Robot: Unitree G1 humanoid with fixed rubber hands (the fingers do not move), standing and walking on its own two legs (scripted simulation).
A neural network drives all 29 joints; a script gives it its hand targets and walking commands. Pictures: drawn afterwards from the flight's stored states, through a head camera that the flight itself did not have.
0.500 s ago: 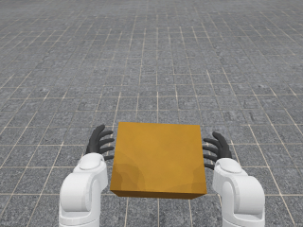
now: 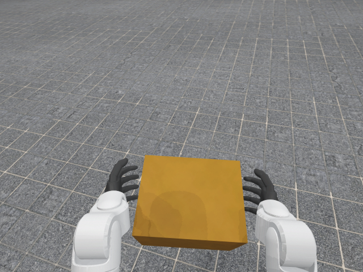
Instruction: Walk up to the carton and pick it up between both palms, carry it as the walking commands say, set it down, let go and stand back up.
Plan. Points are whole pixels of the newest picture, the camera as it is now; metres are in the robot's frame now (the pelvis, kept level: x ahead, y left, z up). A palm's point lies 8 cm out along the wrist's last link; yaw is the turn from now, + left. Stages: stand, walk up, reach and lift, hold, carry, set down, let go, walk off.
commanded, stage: carry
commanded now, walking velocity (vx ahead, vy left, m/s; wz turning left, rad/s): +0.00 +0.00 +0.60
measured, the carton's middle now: (189, 204) +0.29 -0.01 +0.00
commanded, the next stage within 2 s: none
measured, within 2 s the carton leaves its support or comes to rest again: neither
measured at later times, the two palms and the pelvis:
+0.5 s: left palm out of the picture +0.14 +0.29 +0.08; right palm (175, 216) +0.23 +0.01 +0.07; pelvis -0.06 +0.07 +0.00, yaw +18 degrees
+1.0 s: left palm out of the picture +0.03 +0.33 +0.12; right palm (130, 236) +0.19 +0.09 +0.10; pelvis -0.11 +0.07 +0.00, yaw +37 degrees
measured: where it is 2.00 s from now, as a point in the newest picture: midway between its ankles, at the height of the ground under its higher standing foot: outside the picture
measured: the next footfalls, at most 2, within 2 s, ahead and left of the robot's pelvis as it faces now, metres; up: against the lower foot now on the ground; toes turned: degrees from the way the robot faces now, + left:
left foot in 0.28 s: +0.00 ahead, +0.19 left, +0.00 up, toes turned +19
right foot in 0.66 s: -0.01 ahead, -0.03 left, +0.00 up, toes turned +17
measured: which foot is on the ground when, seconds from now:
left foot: up 0.00-0.26, down 0.28-0.68, up 0.70-1.00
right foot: down 0.00-0.28, up 0.30-0.64, down 0.66-1.00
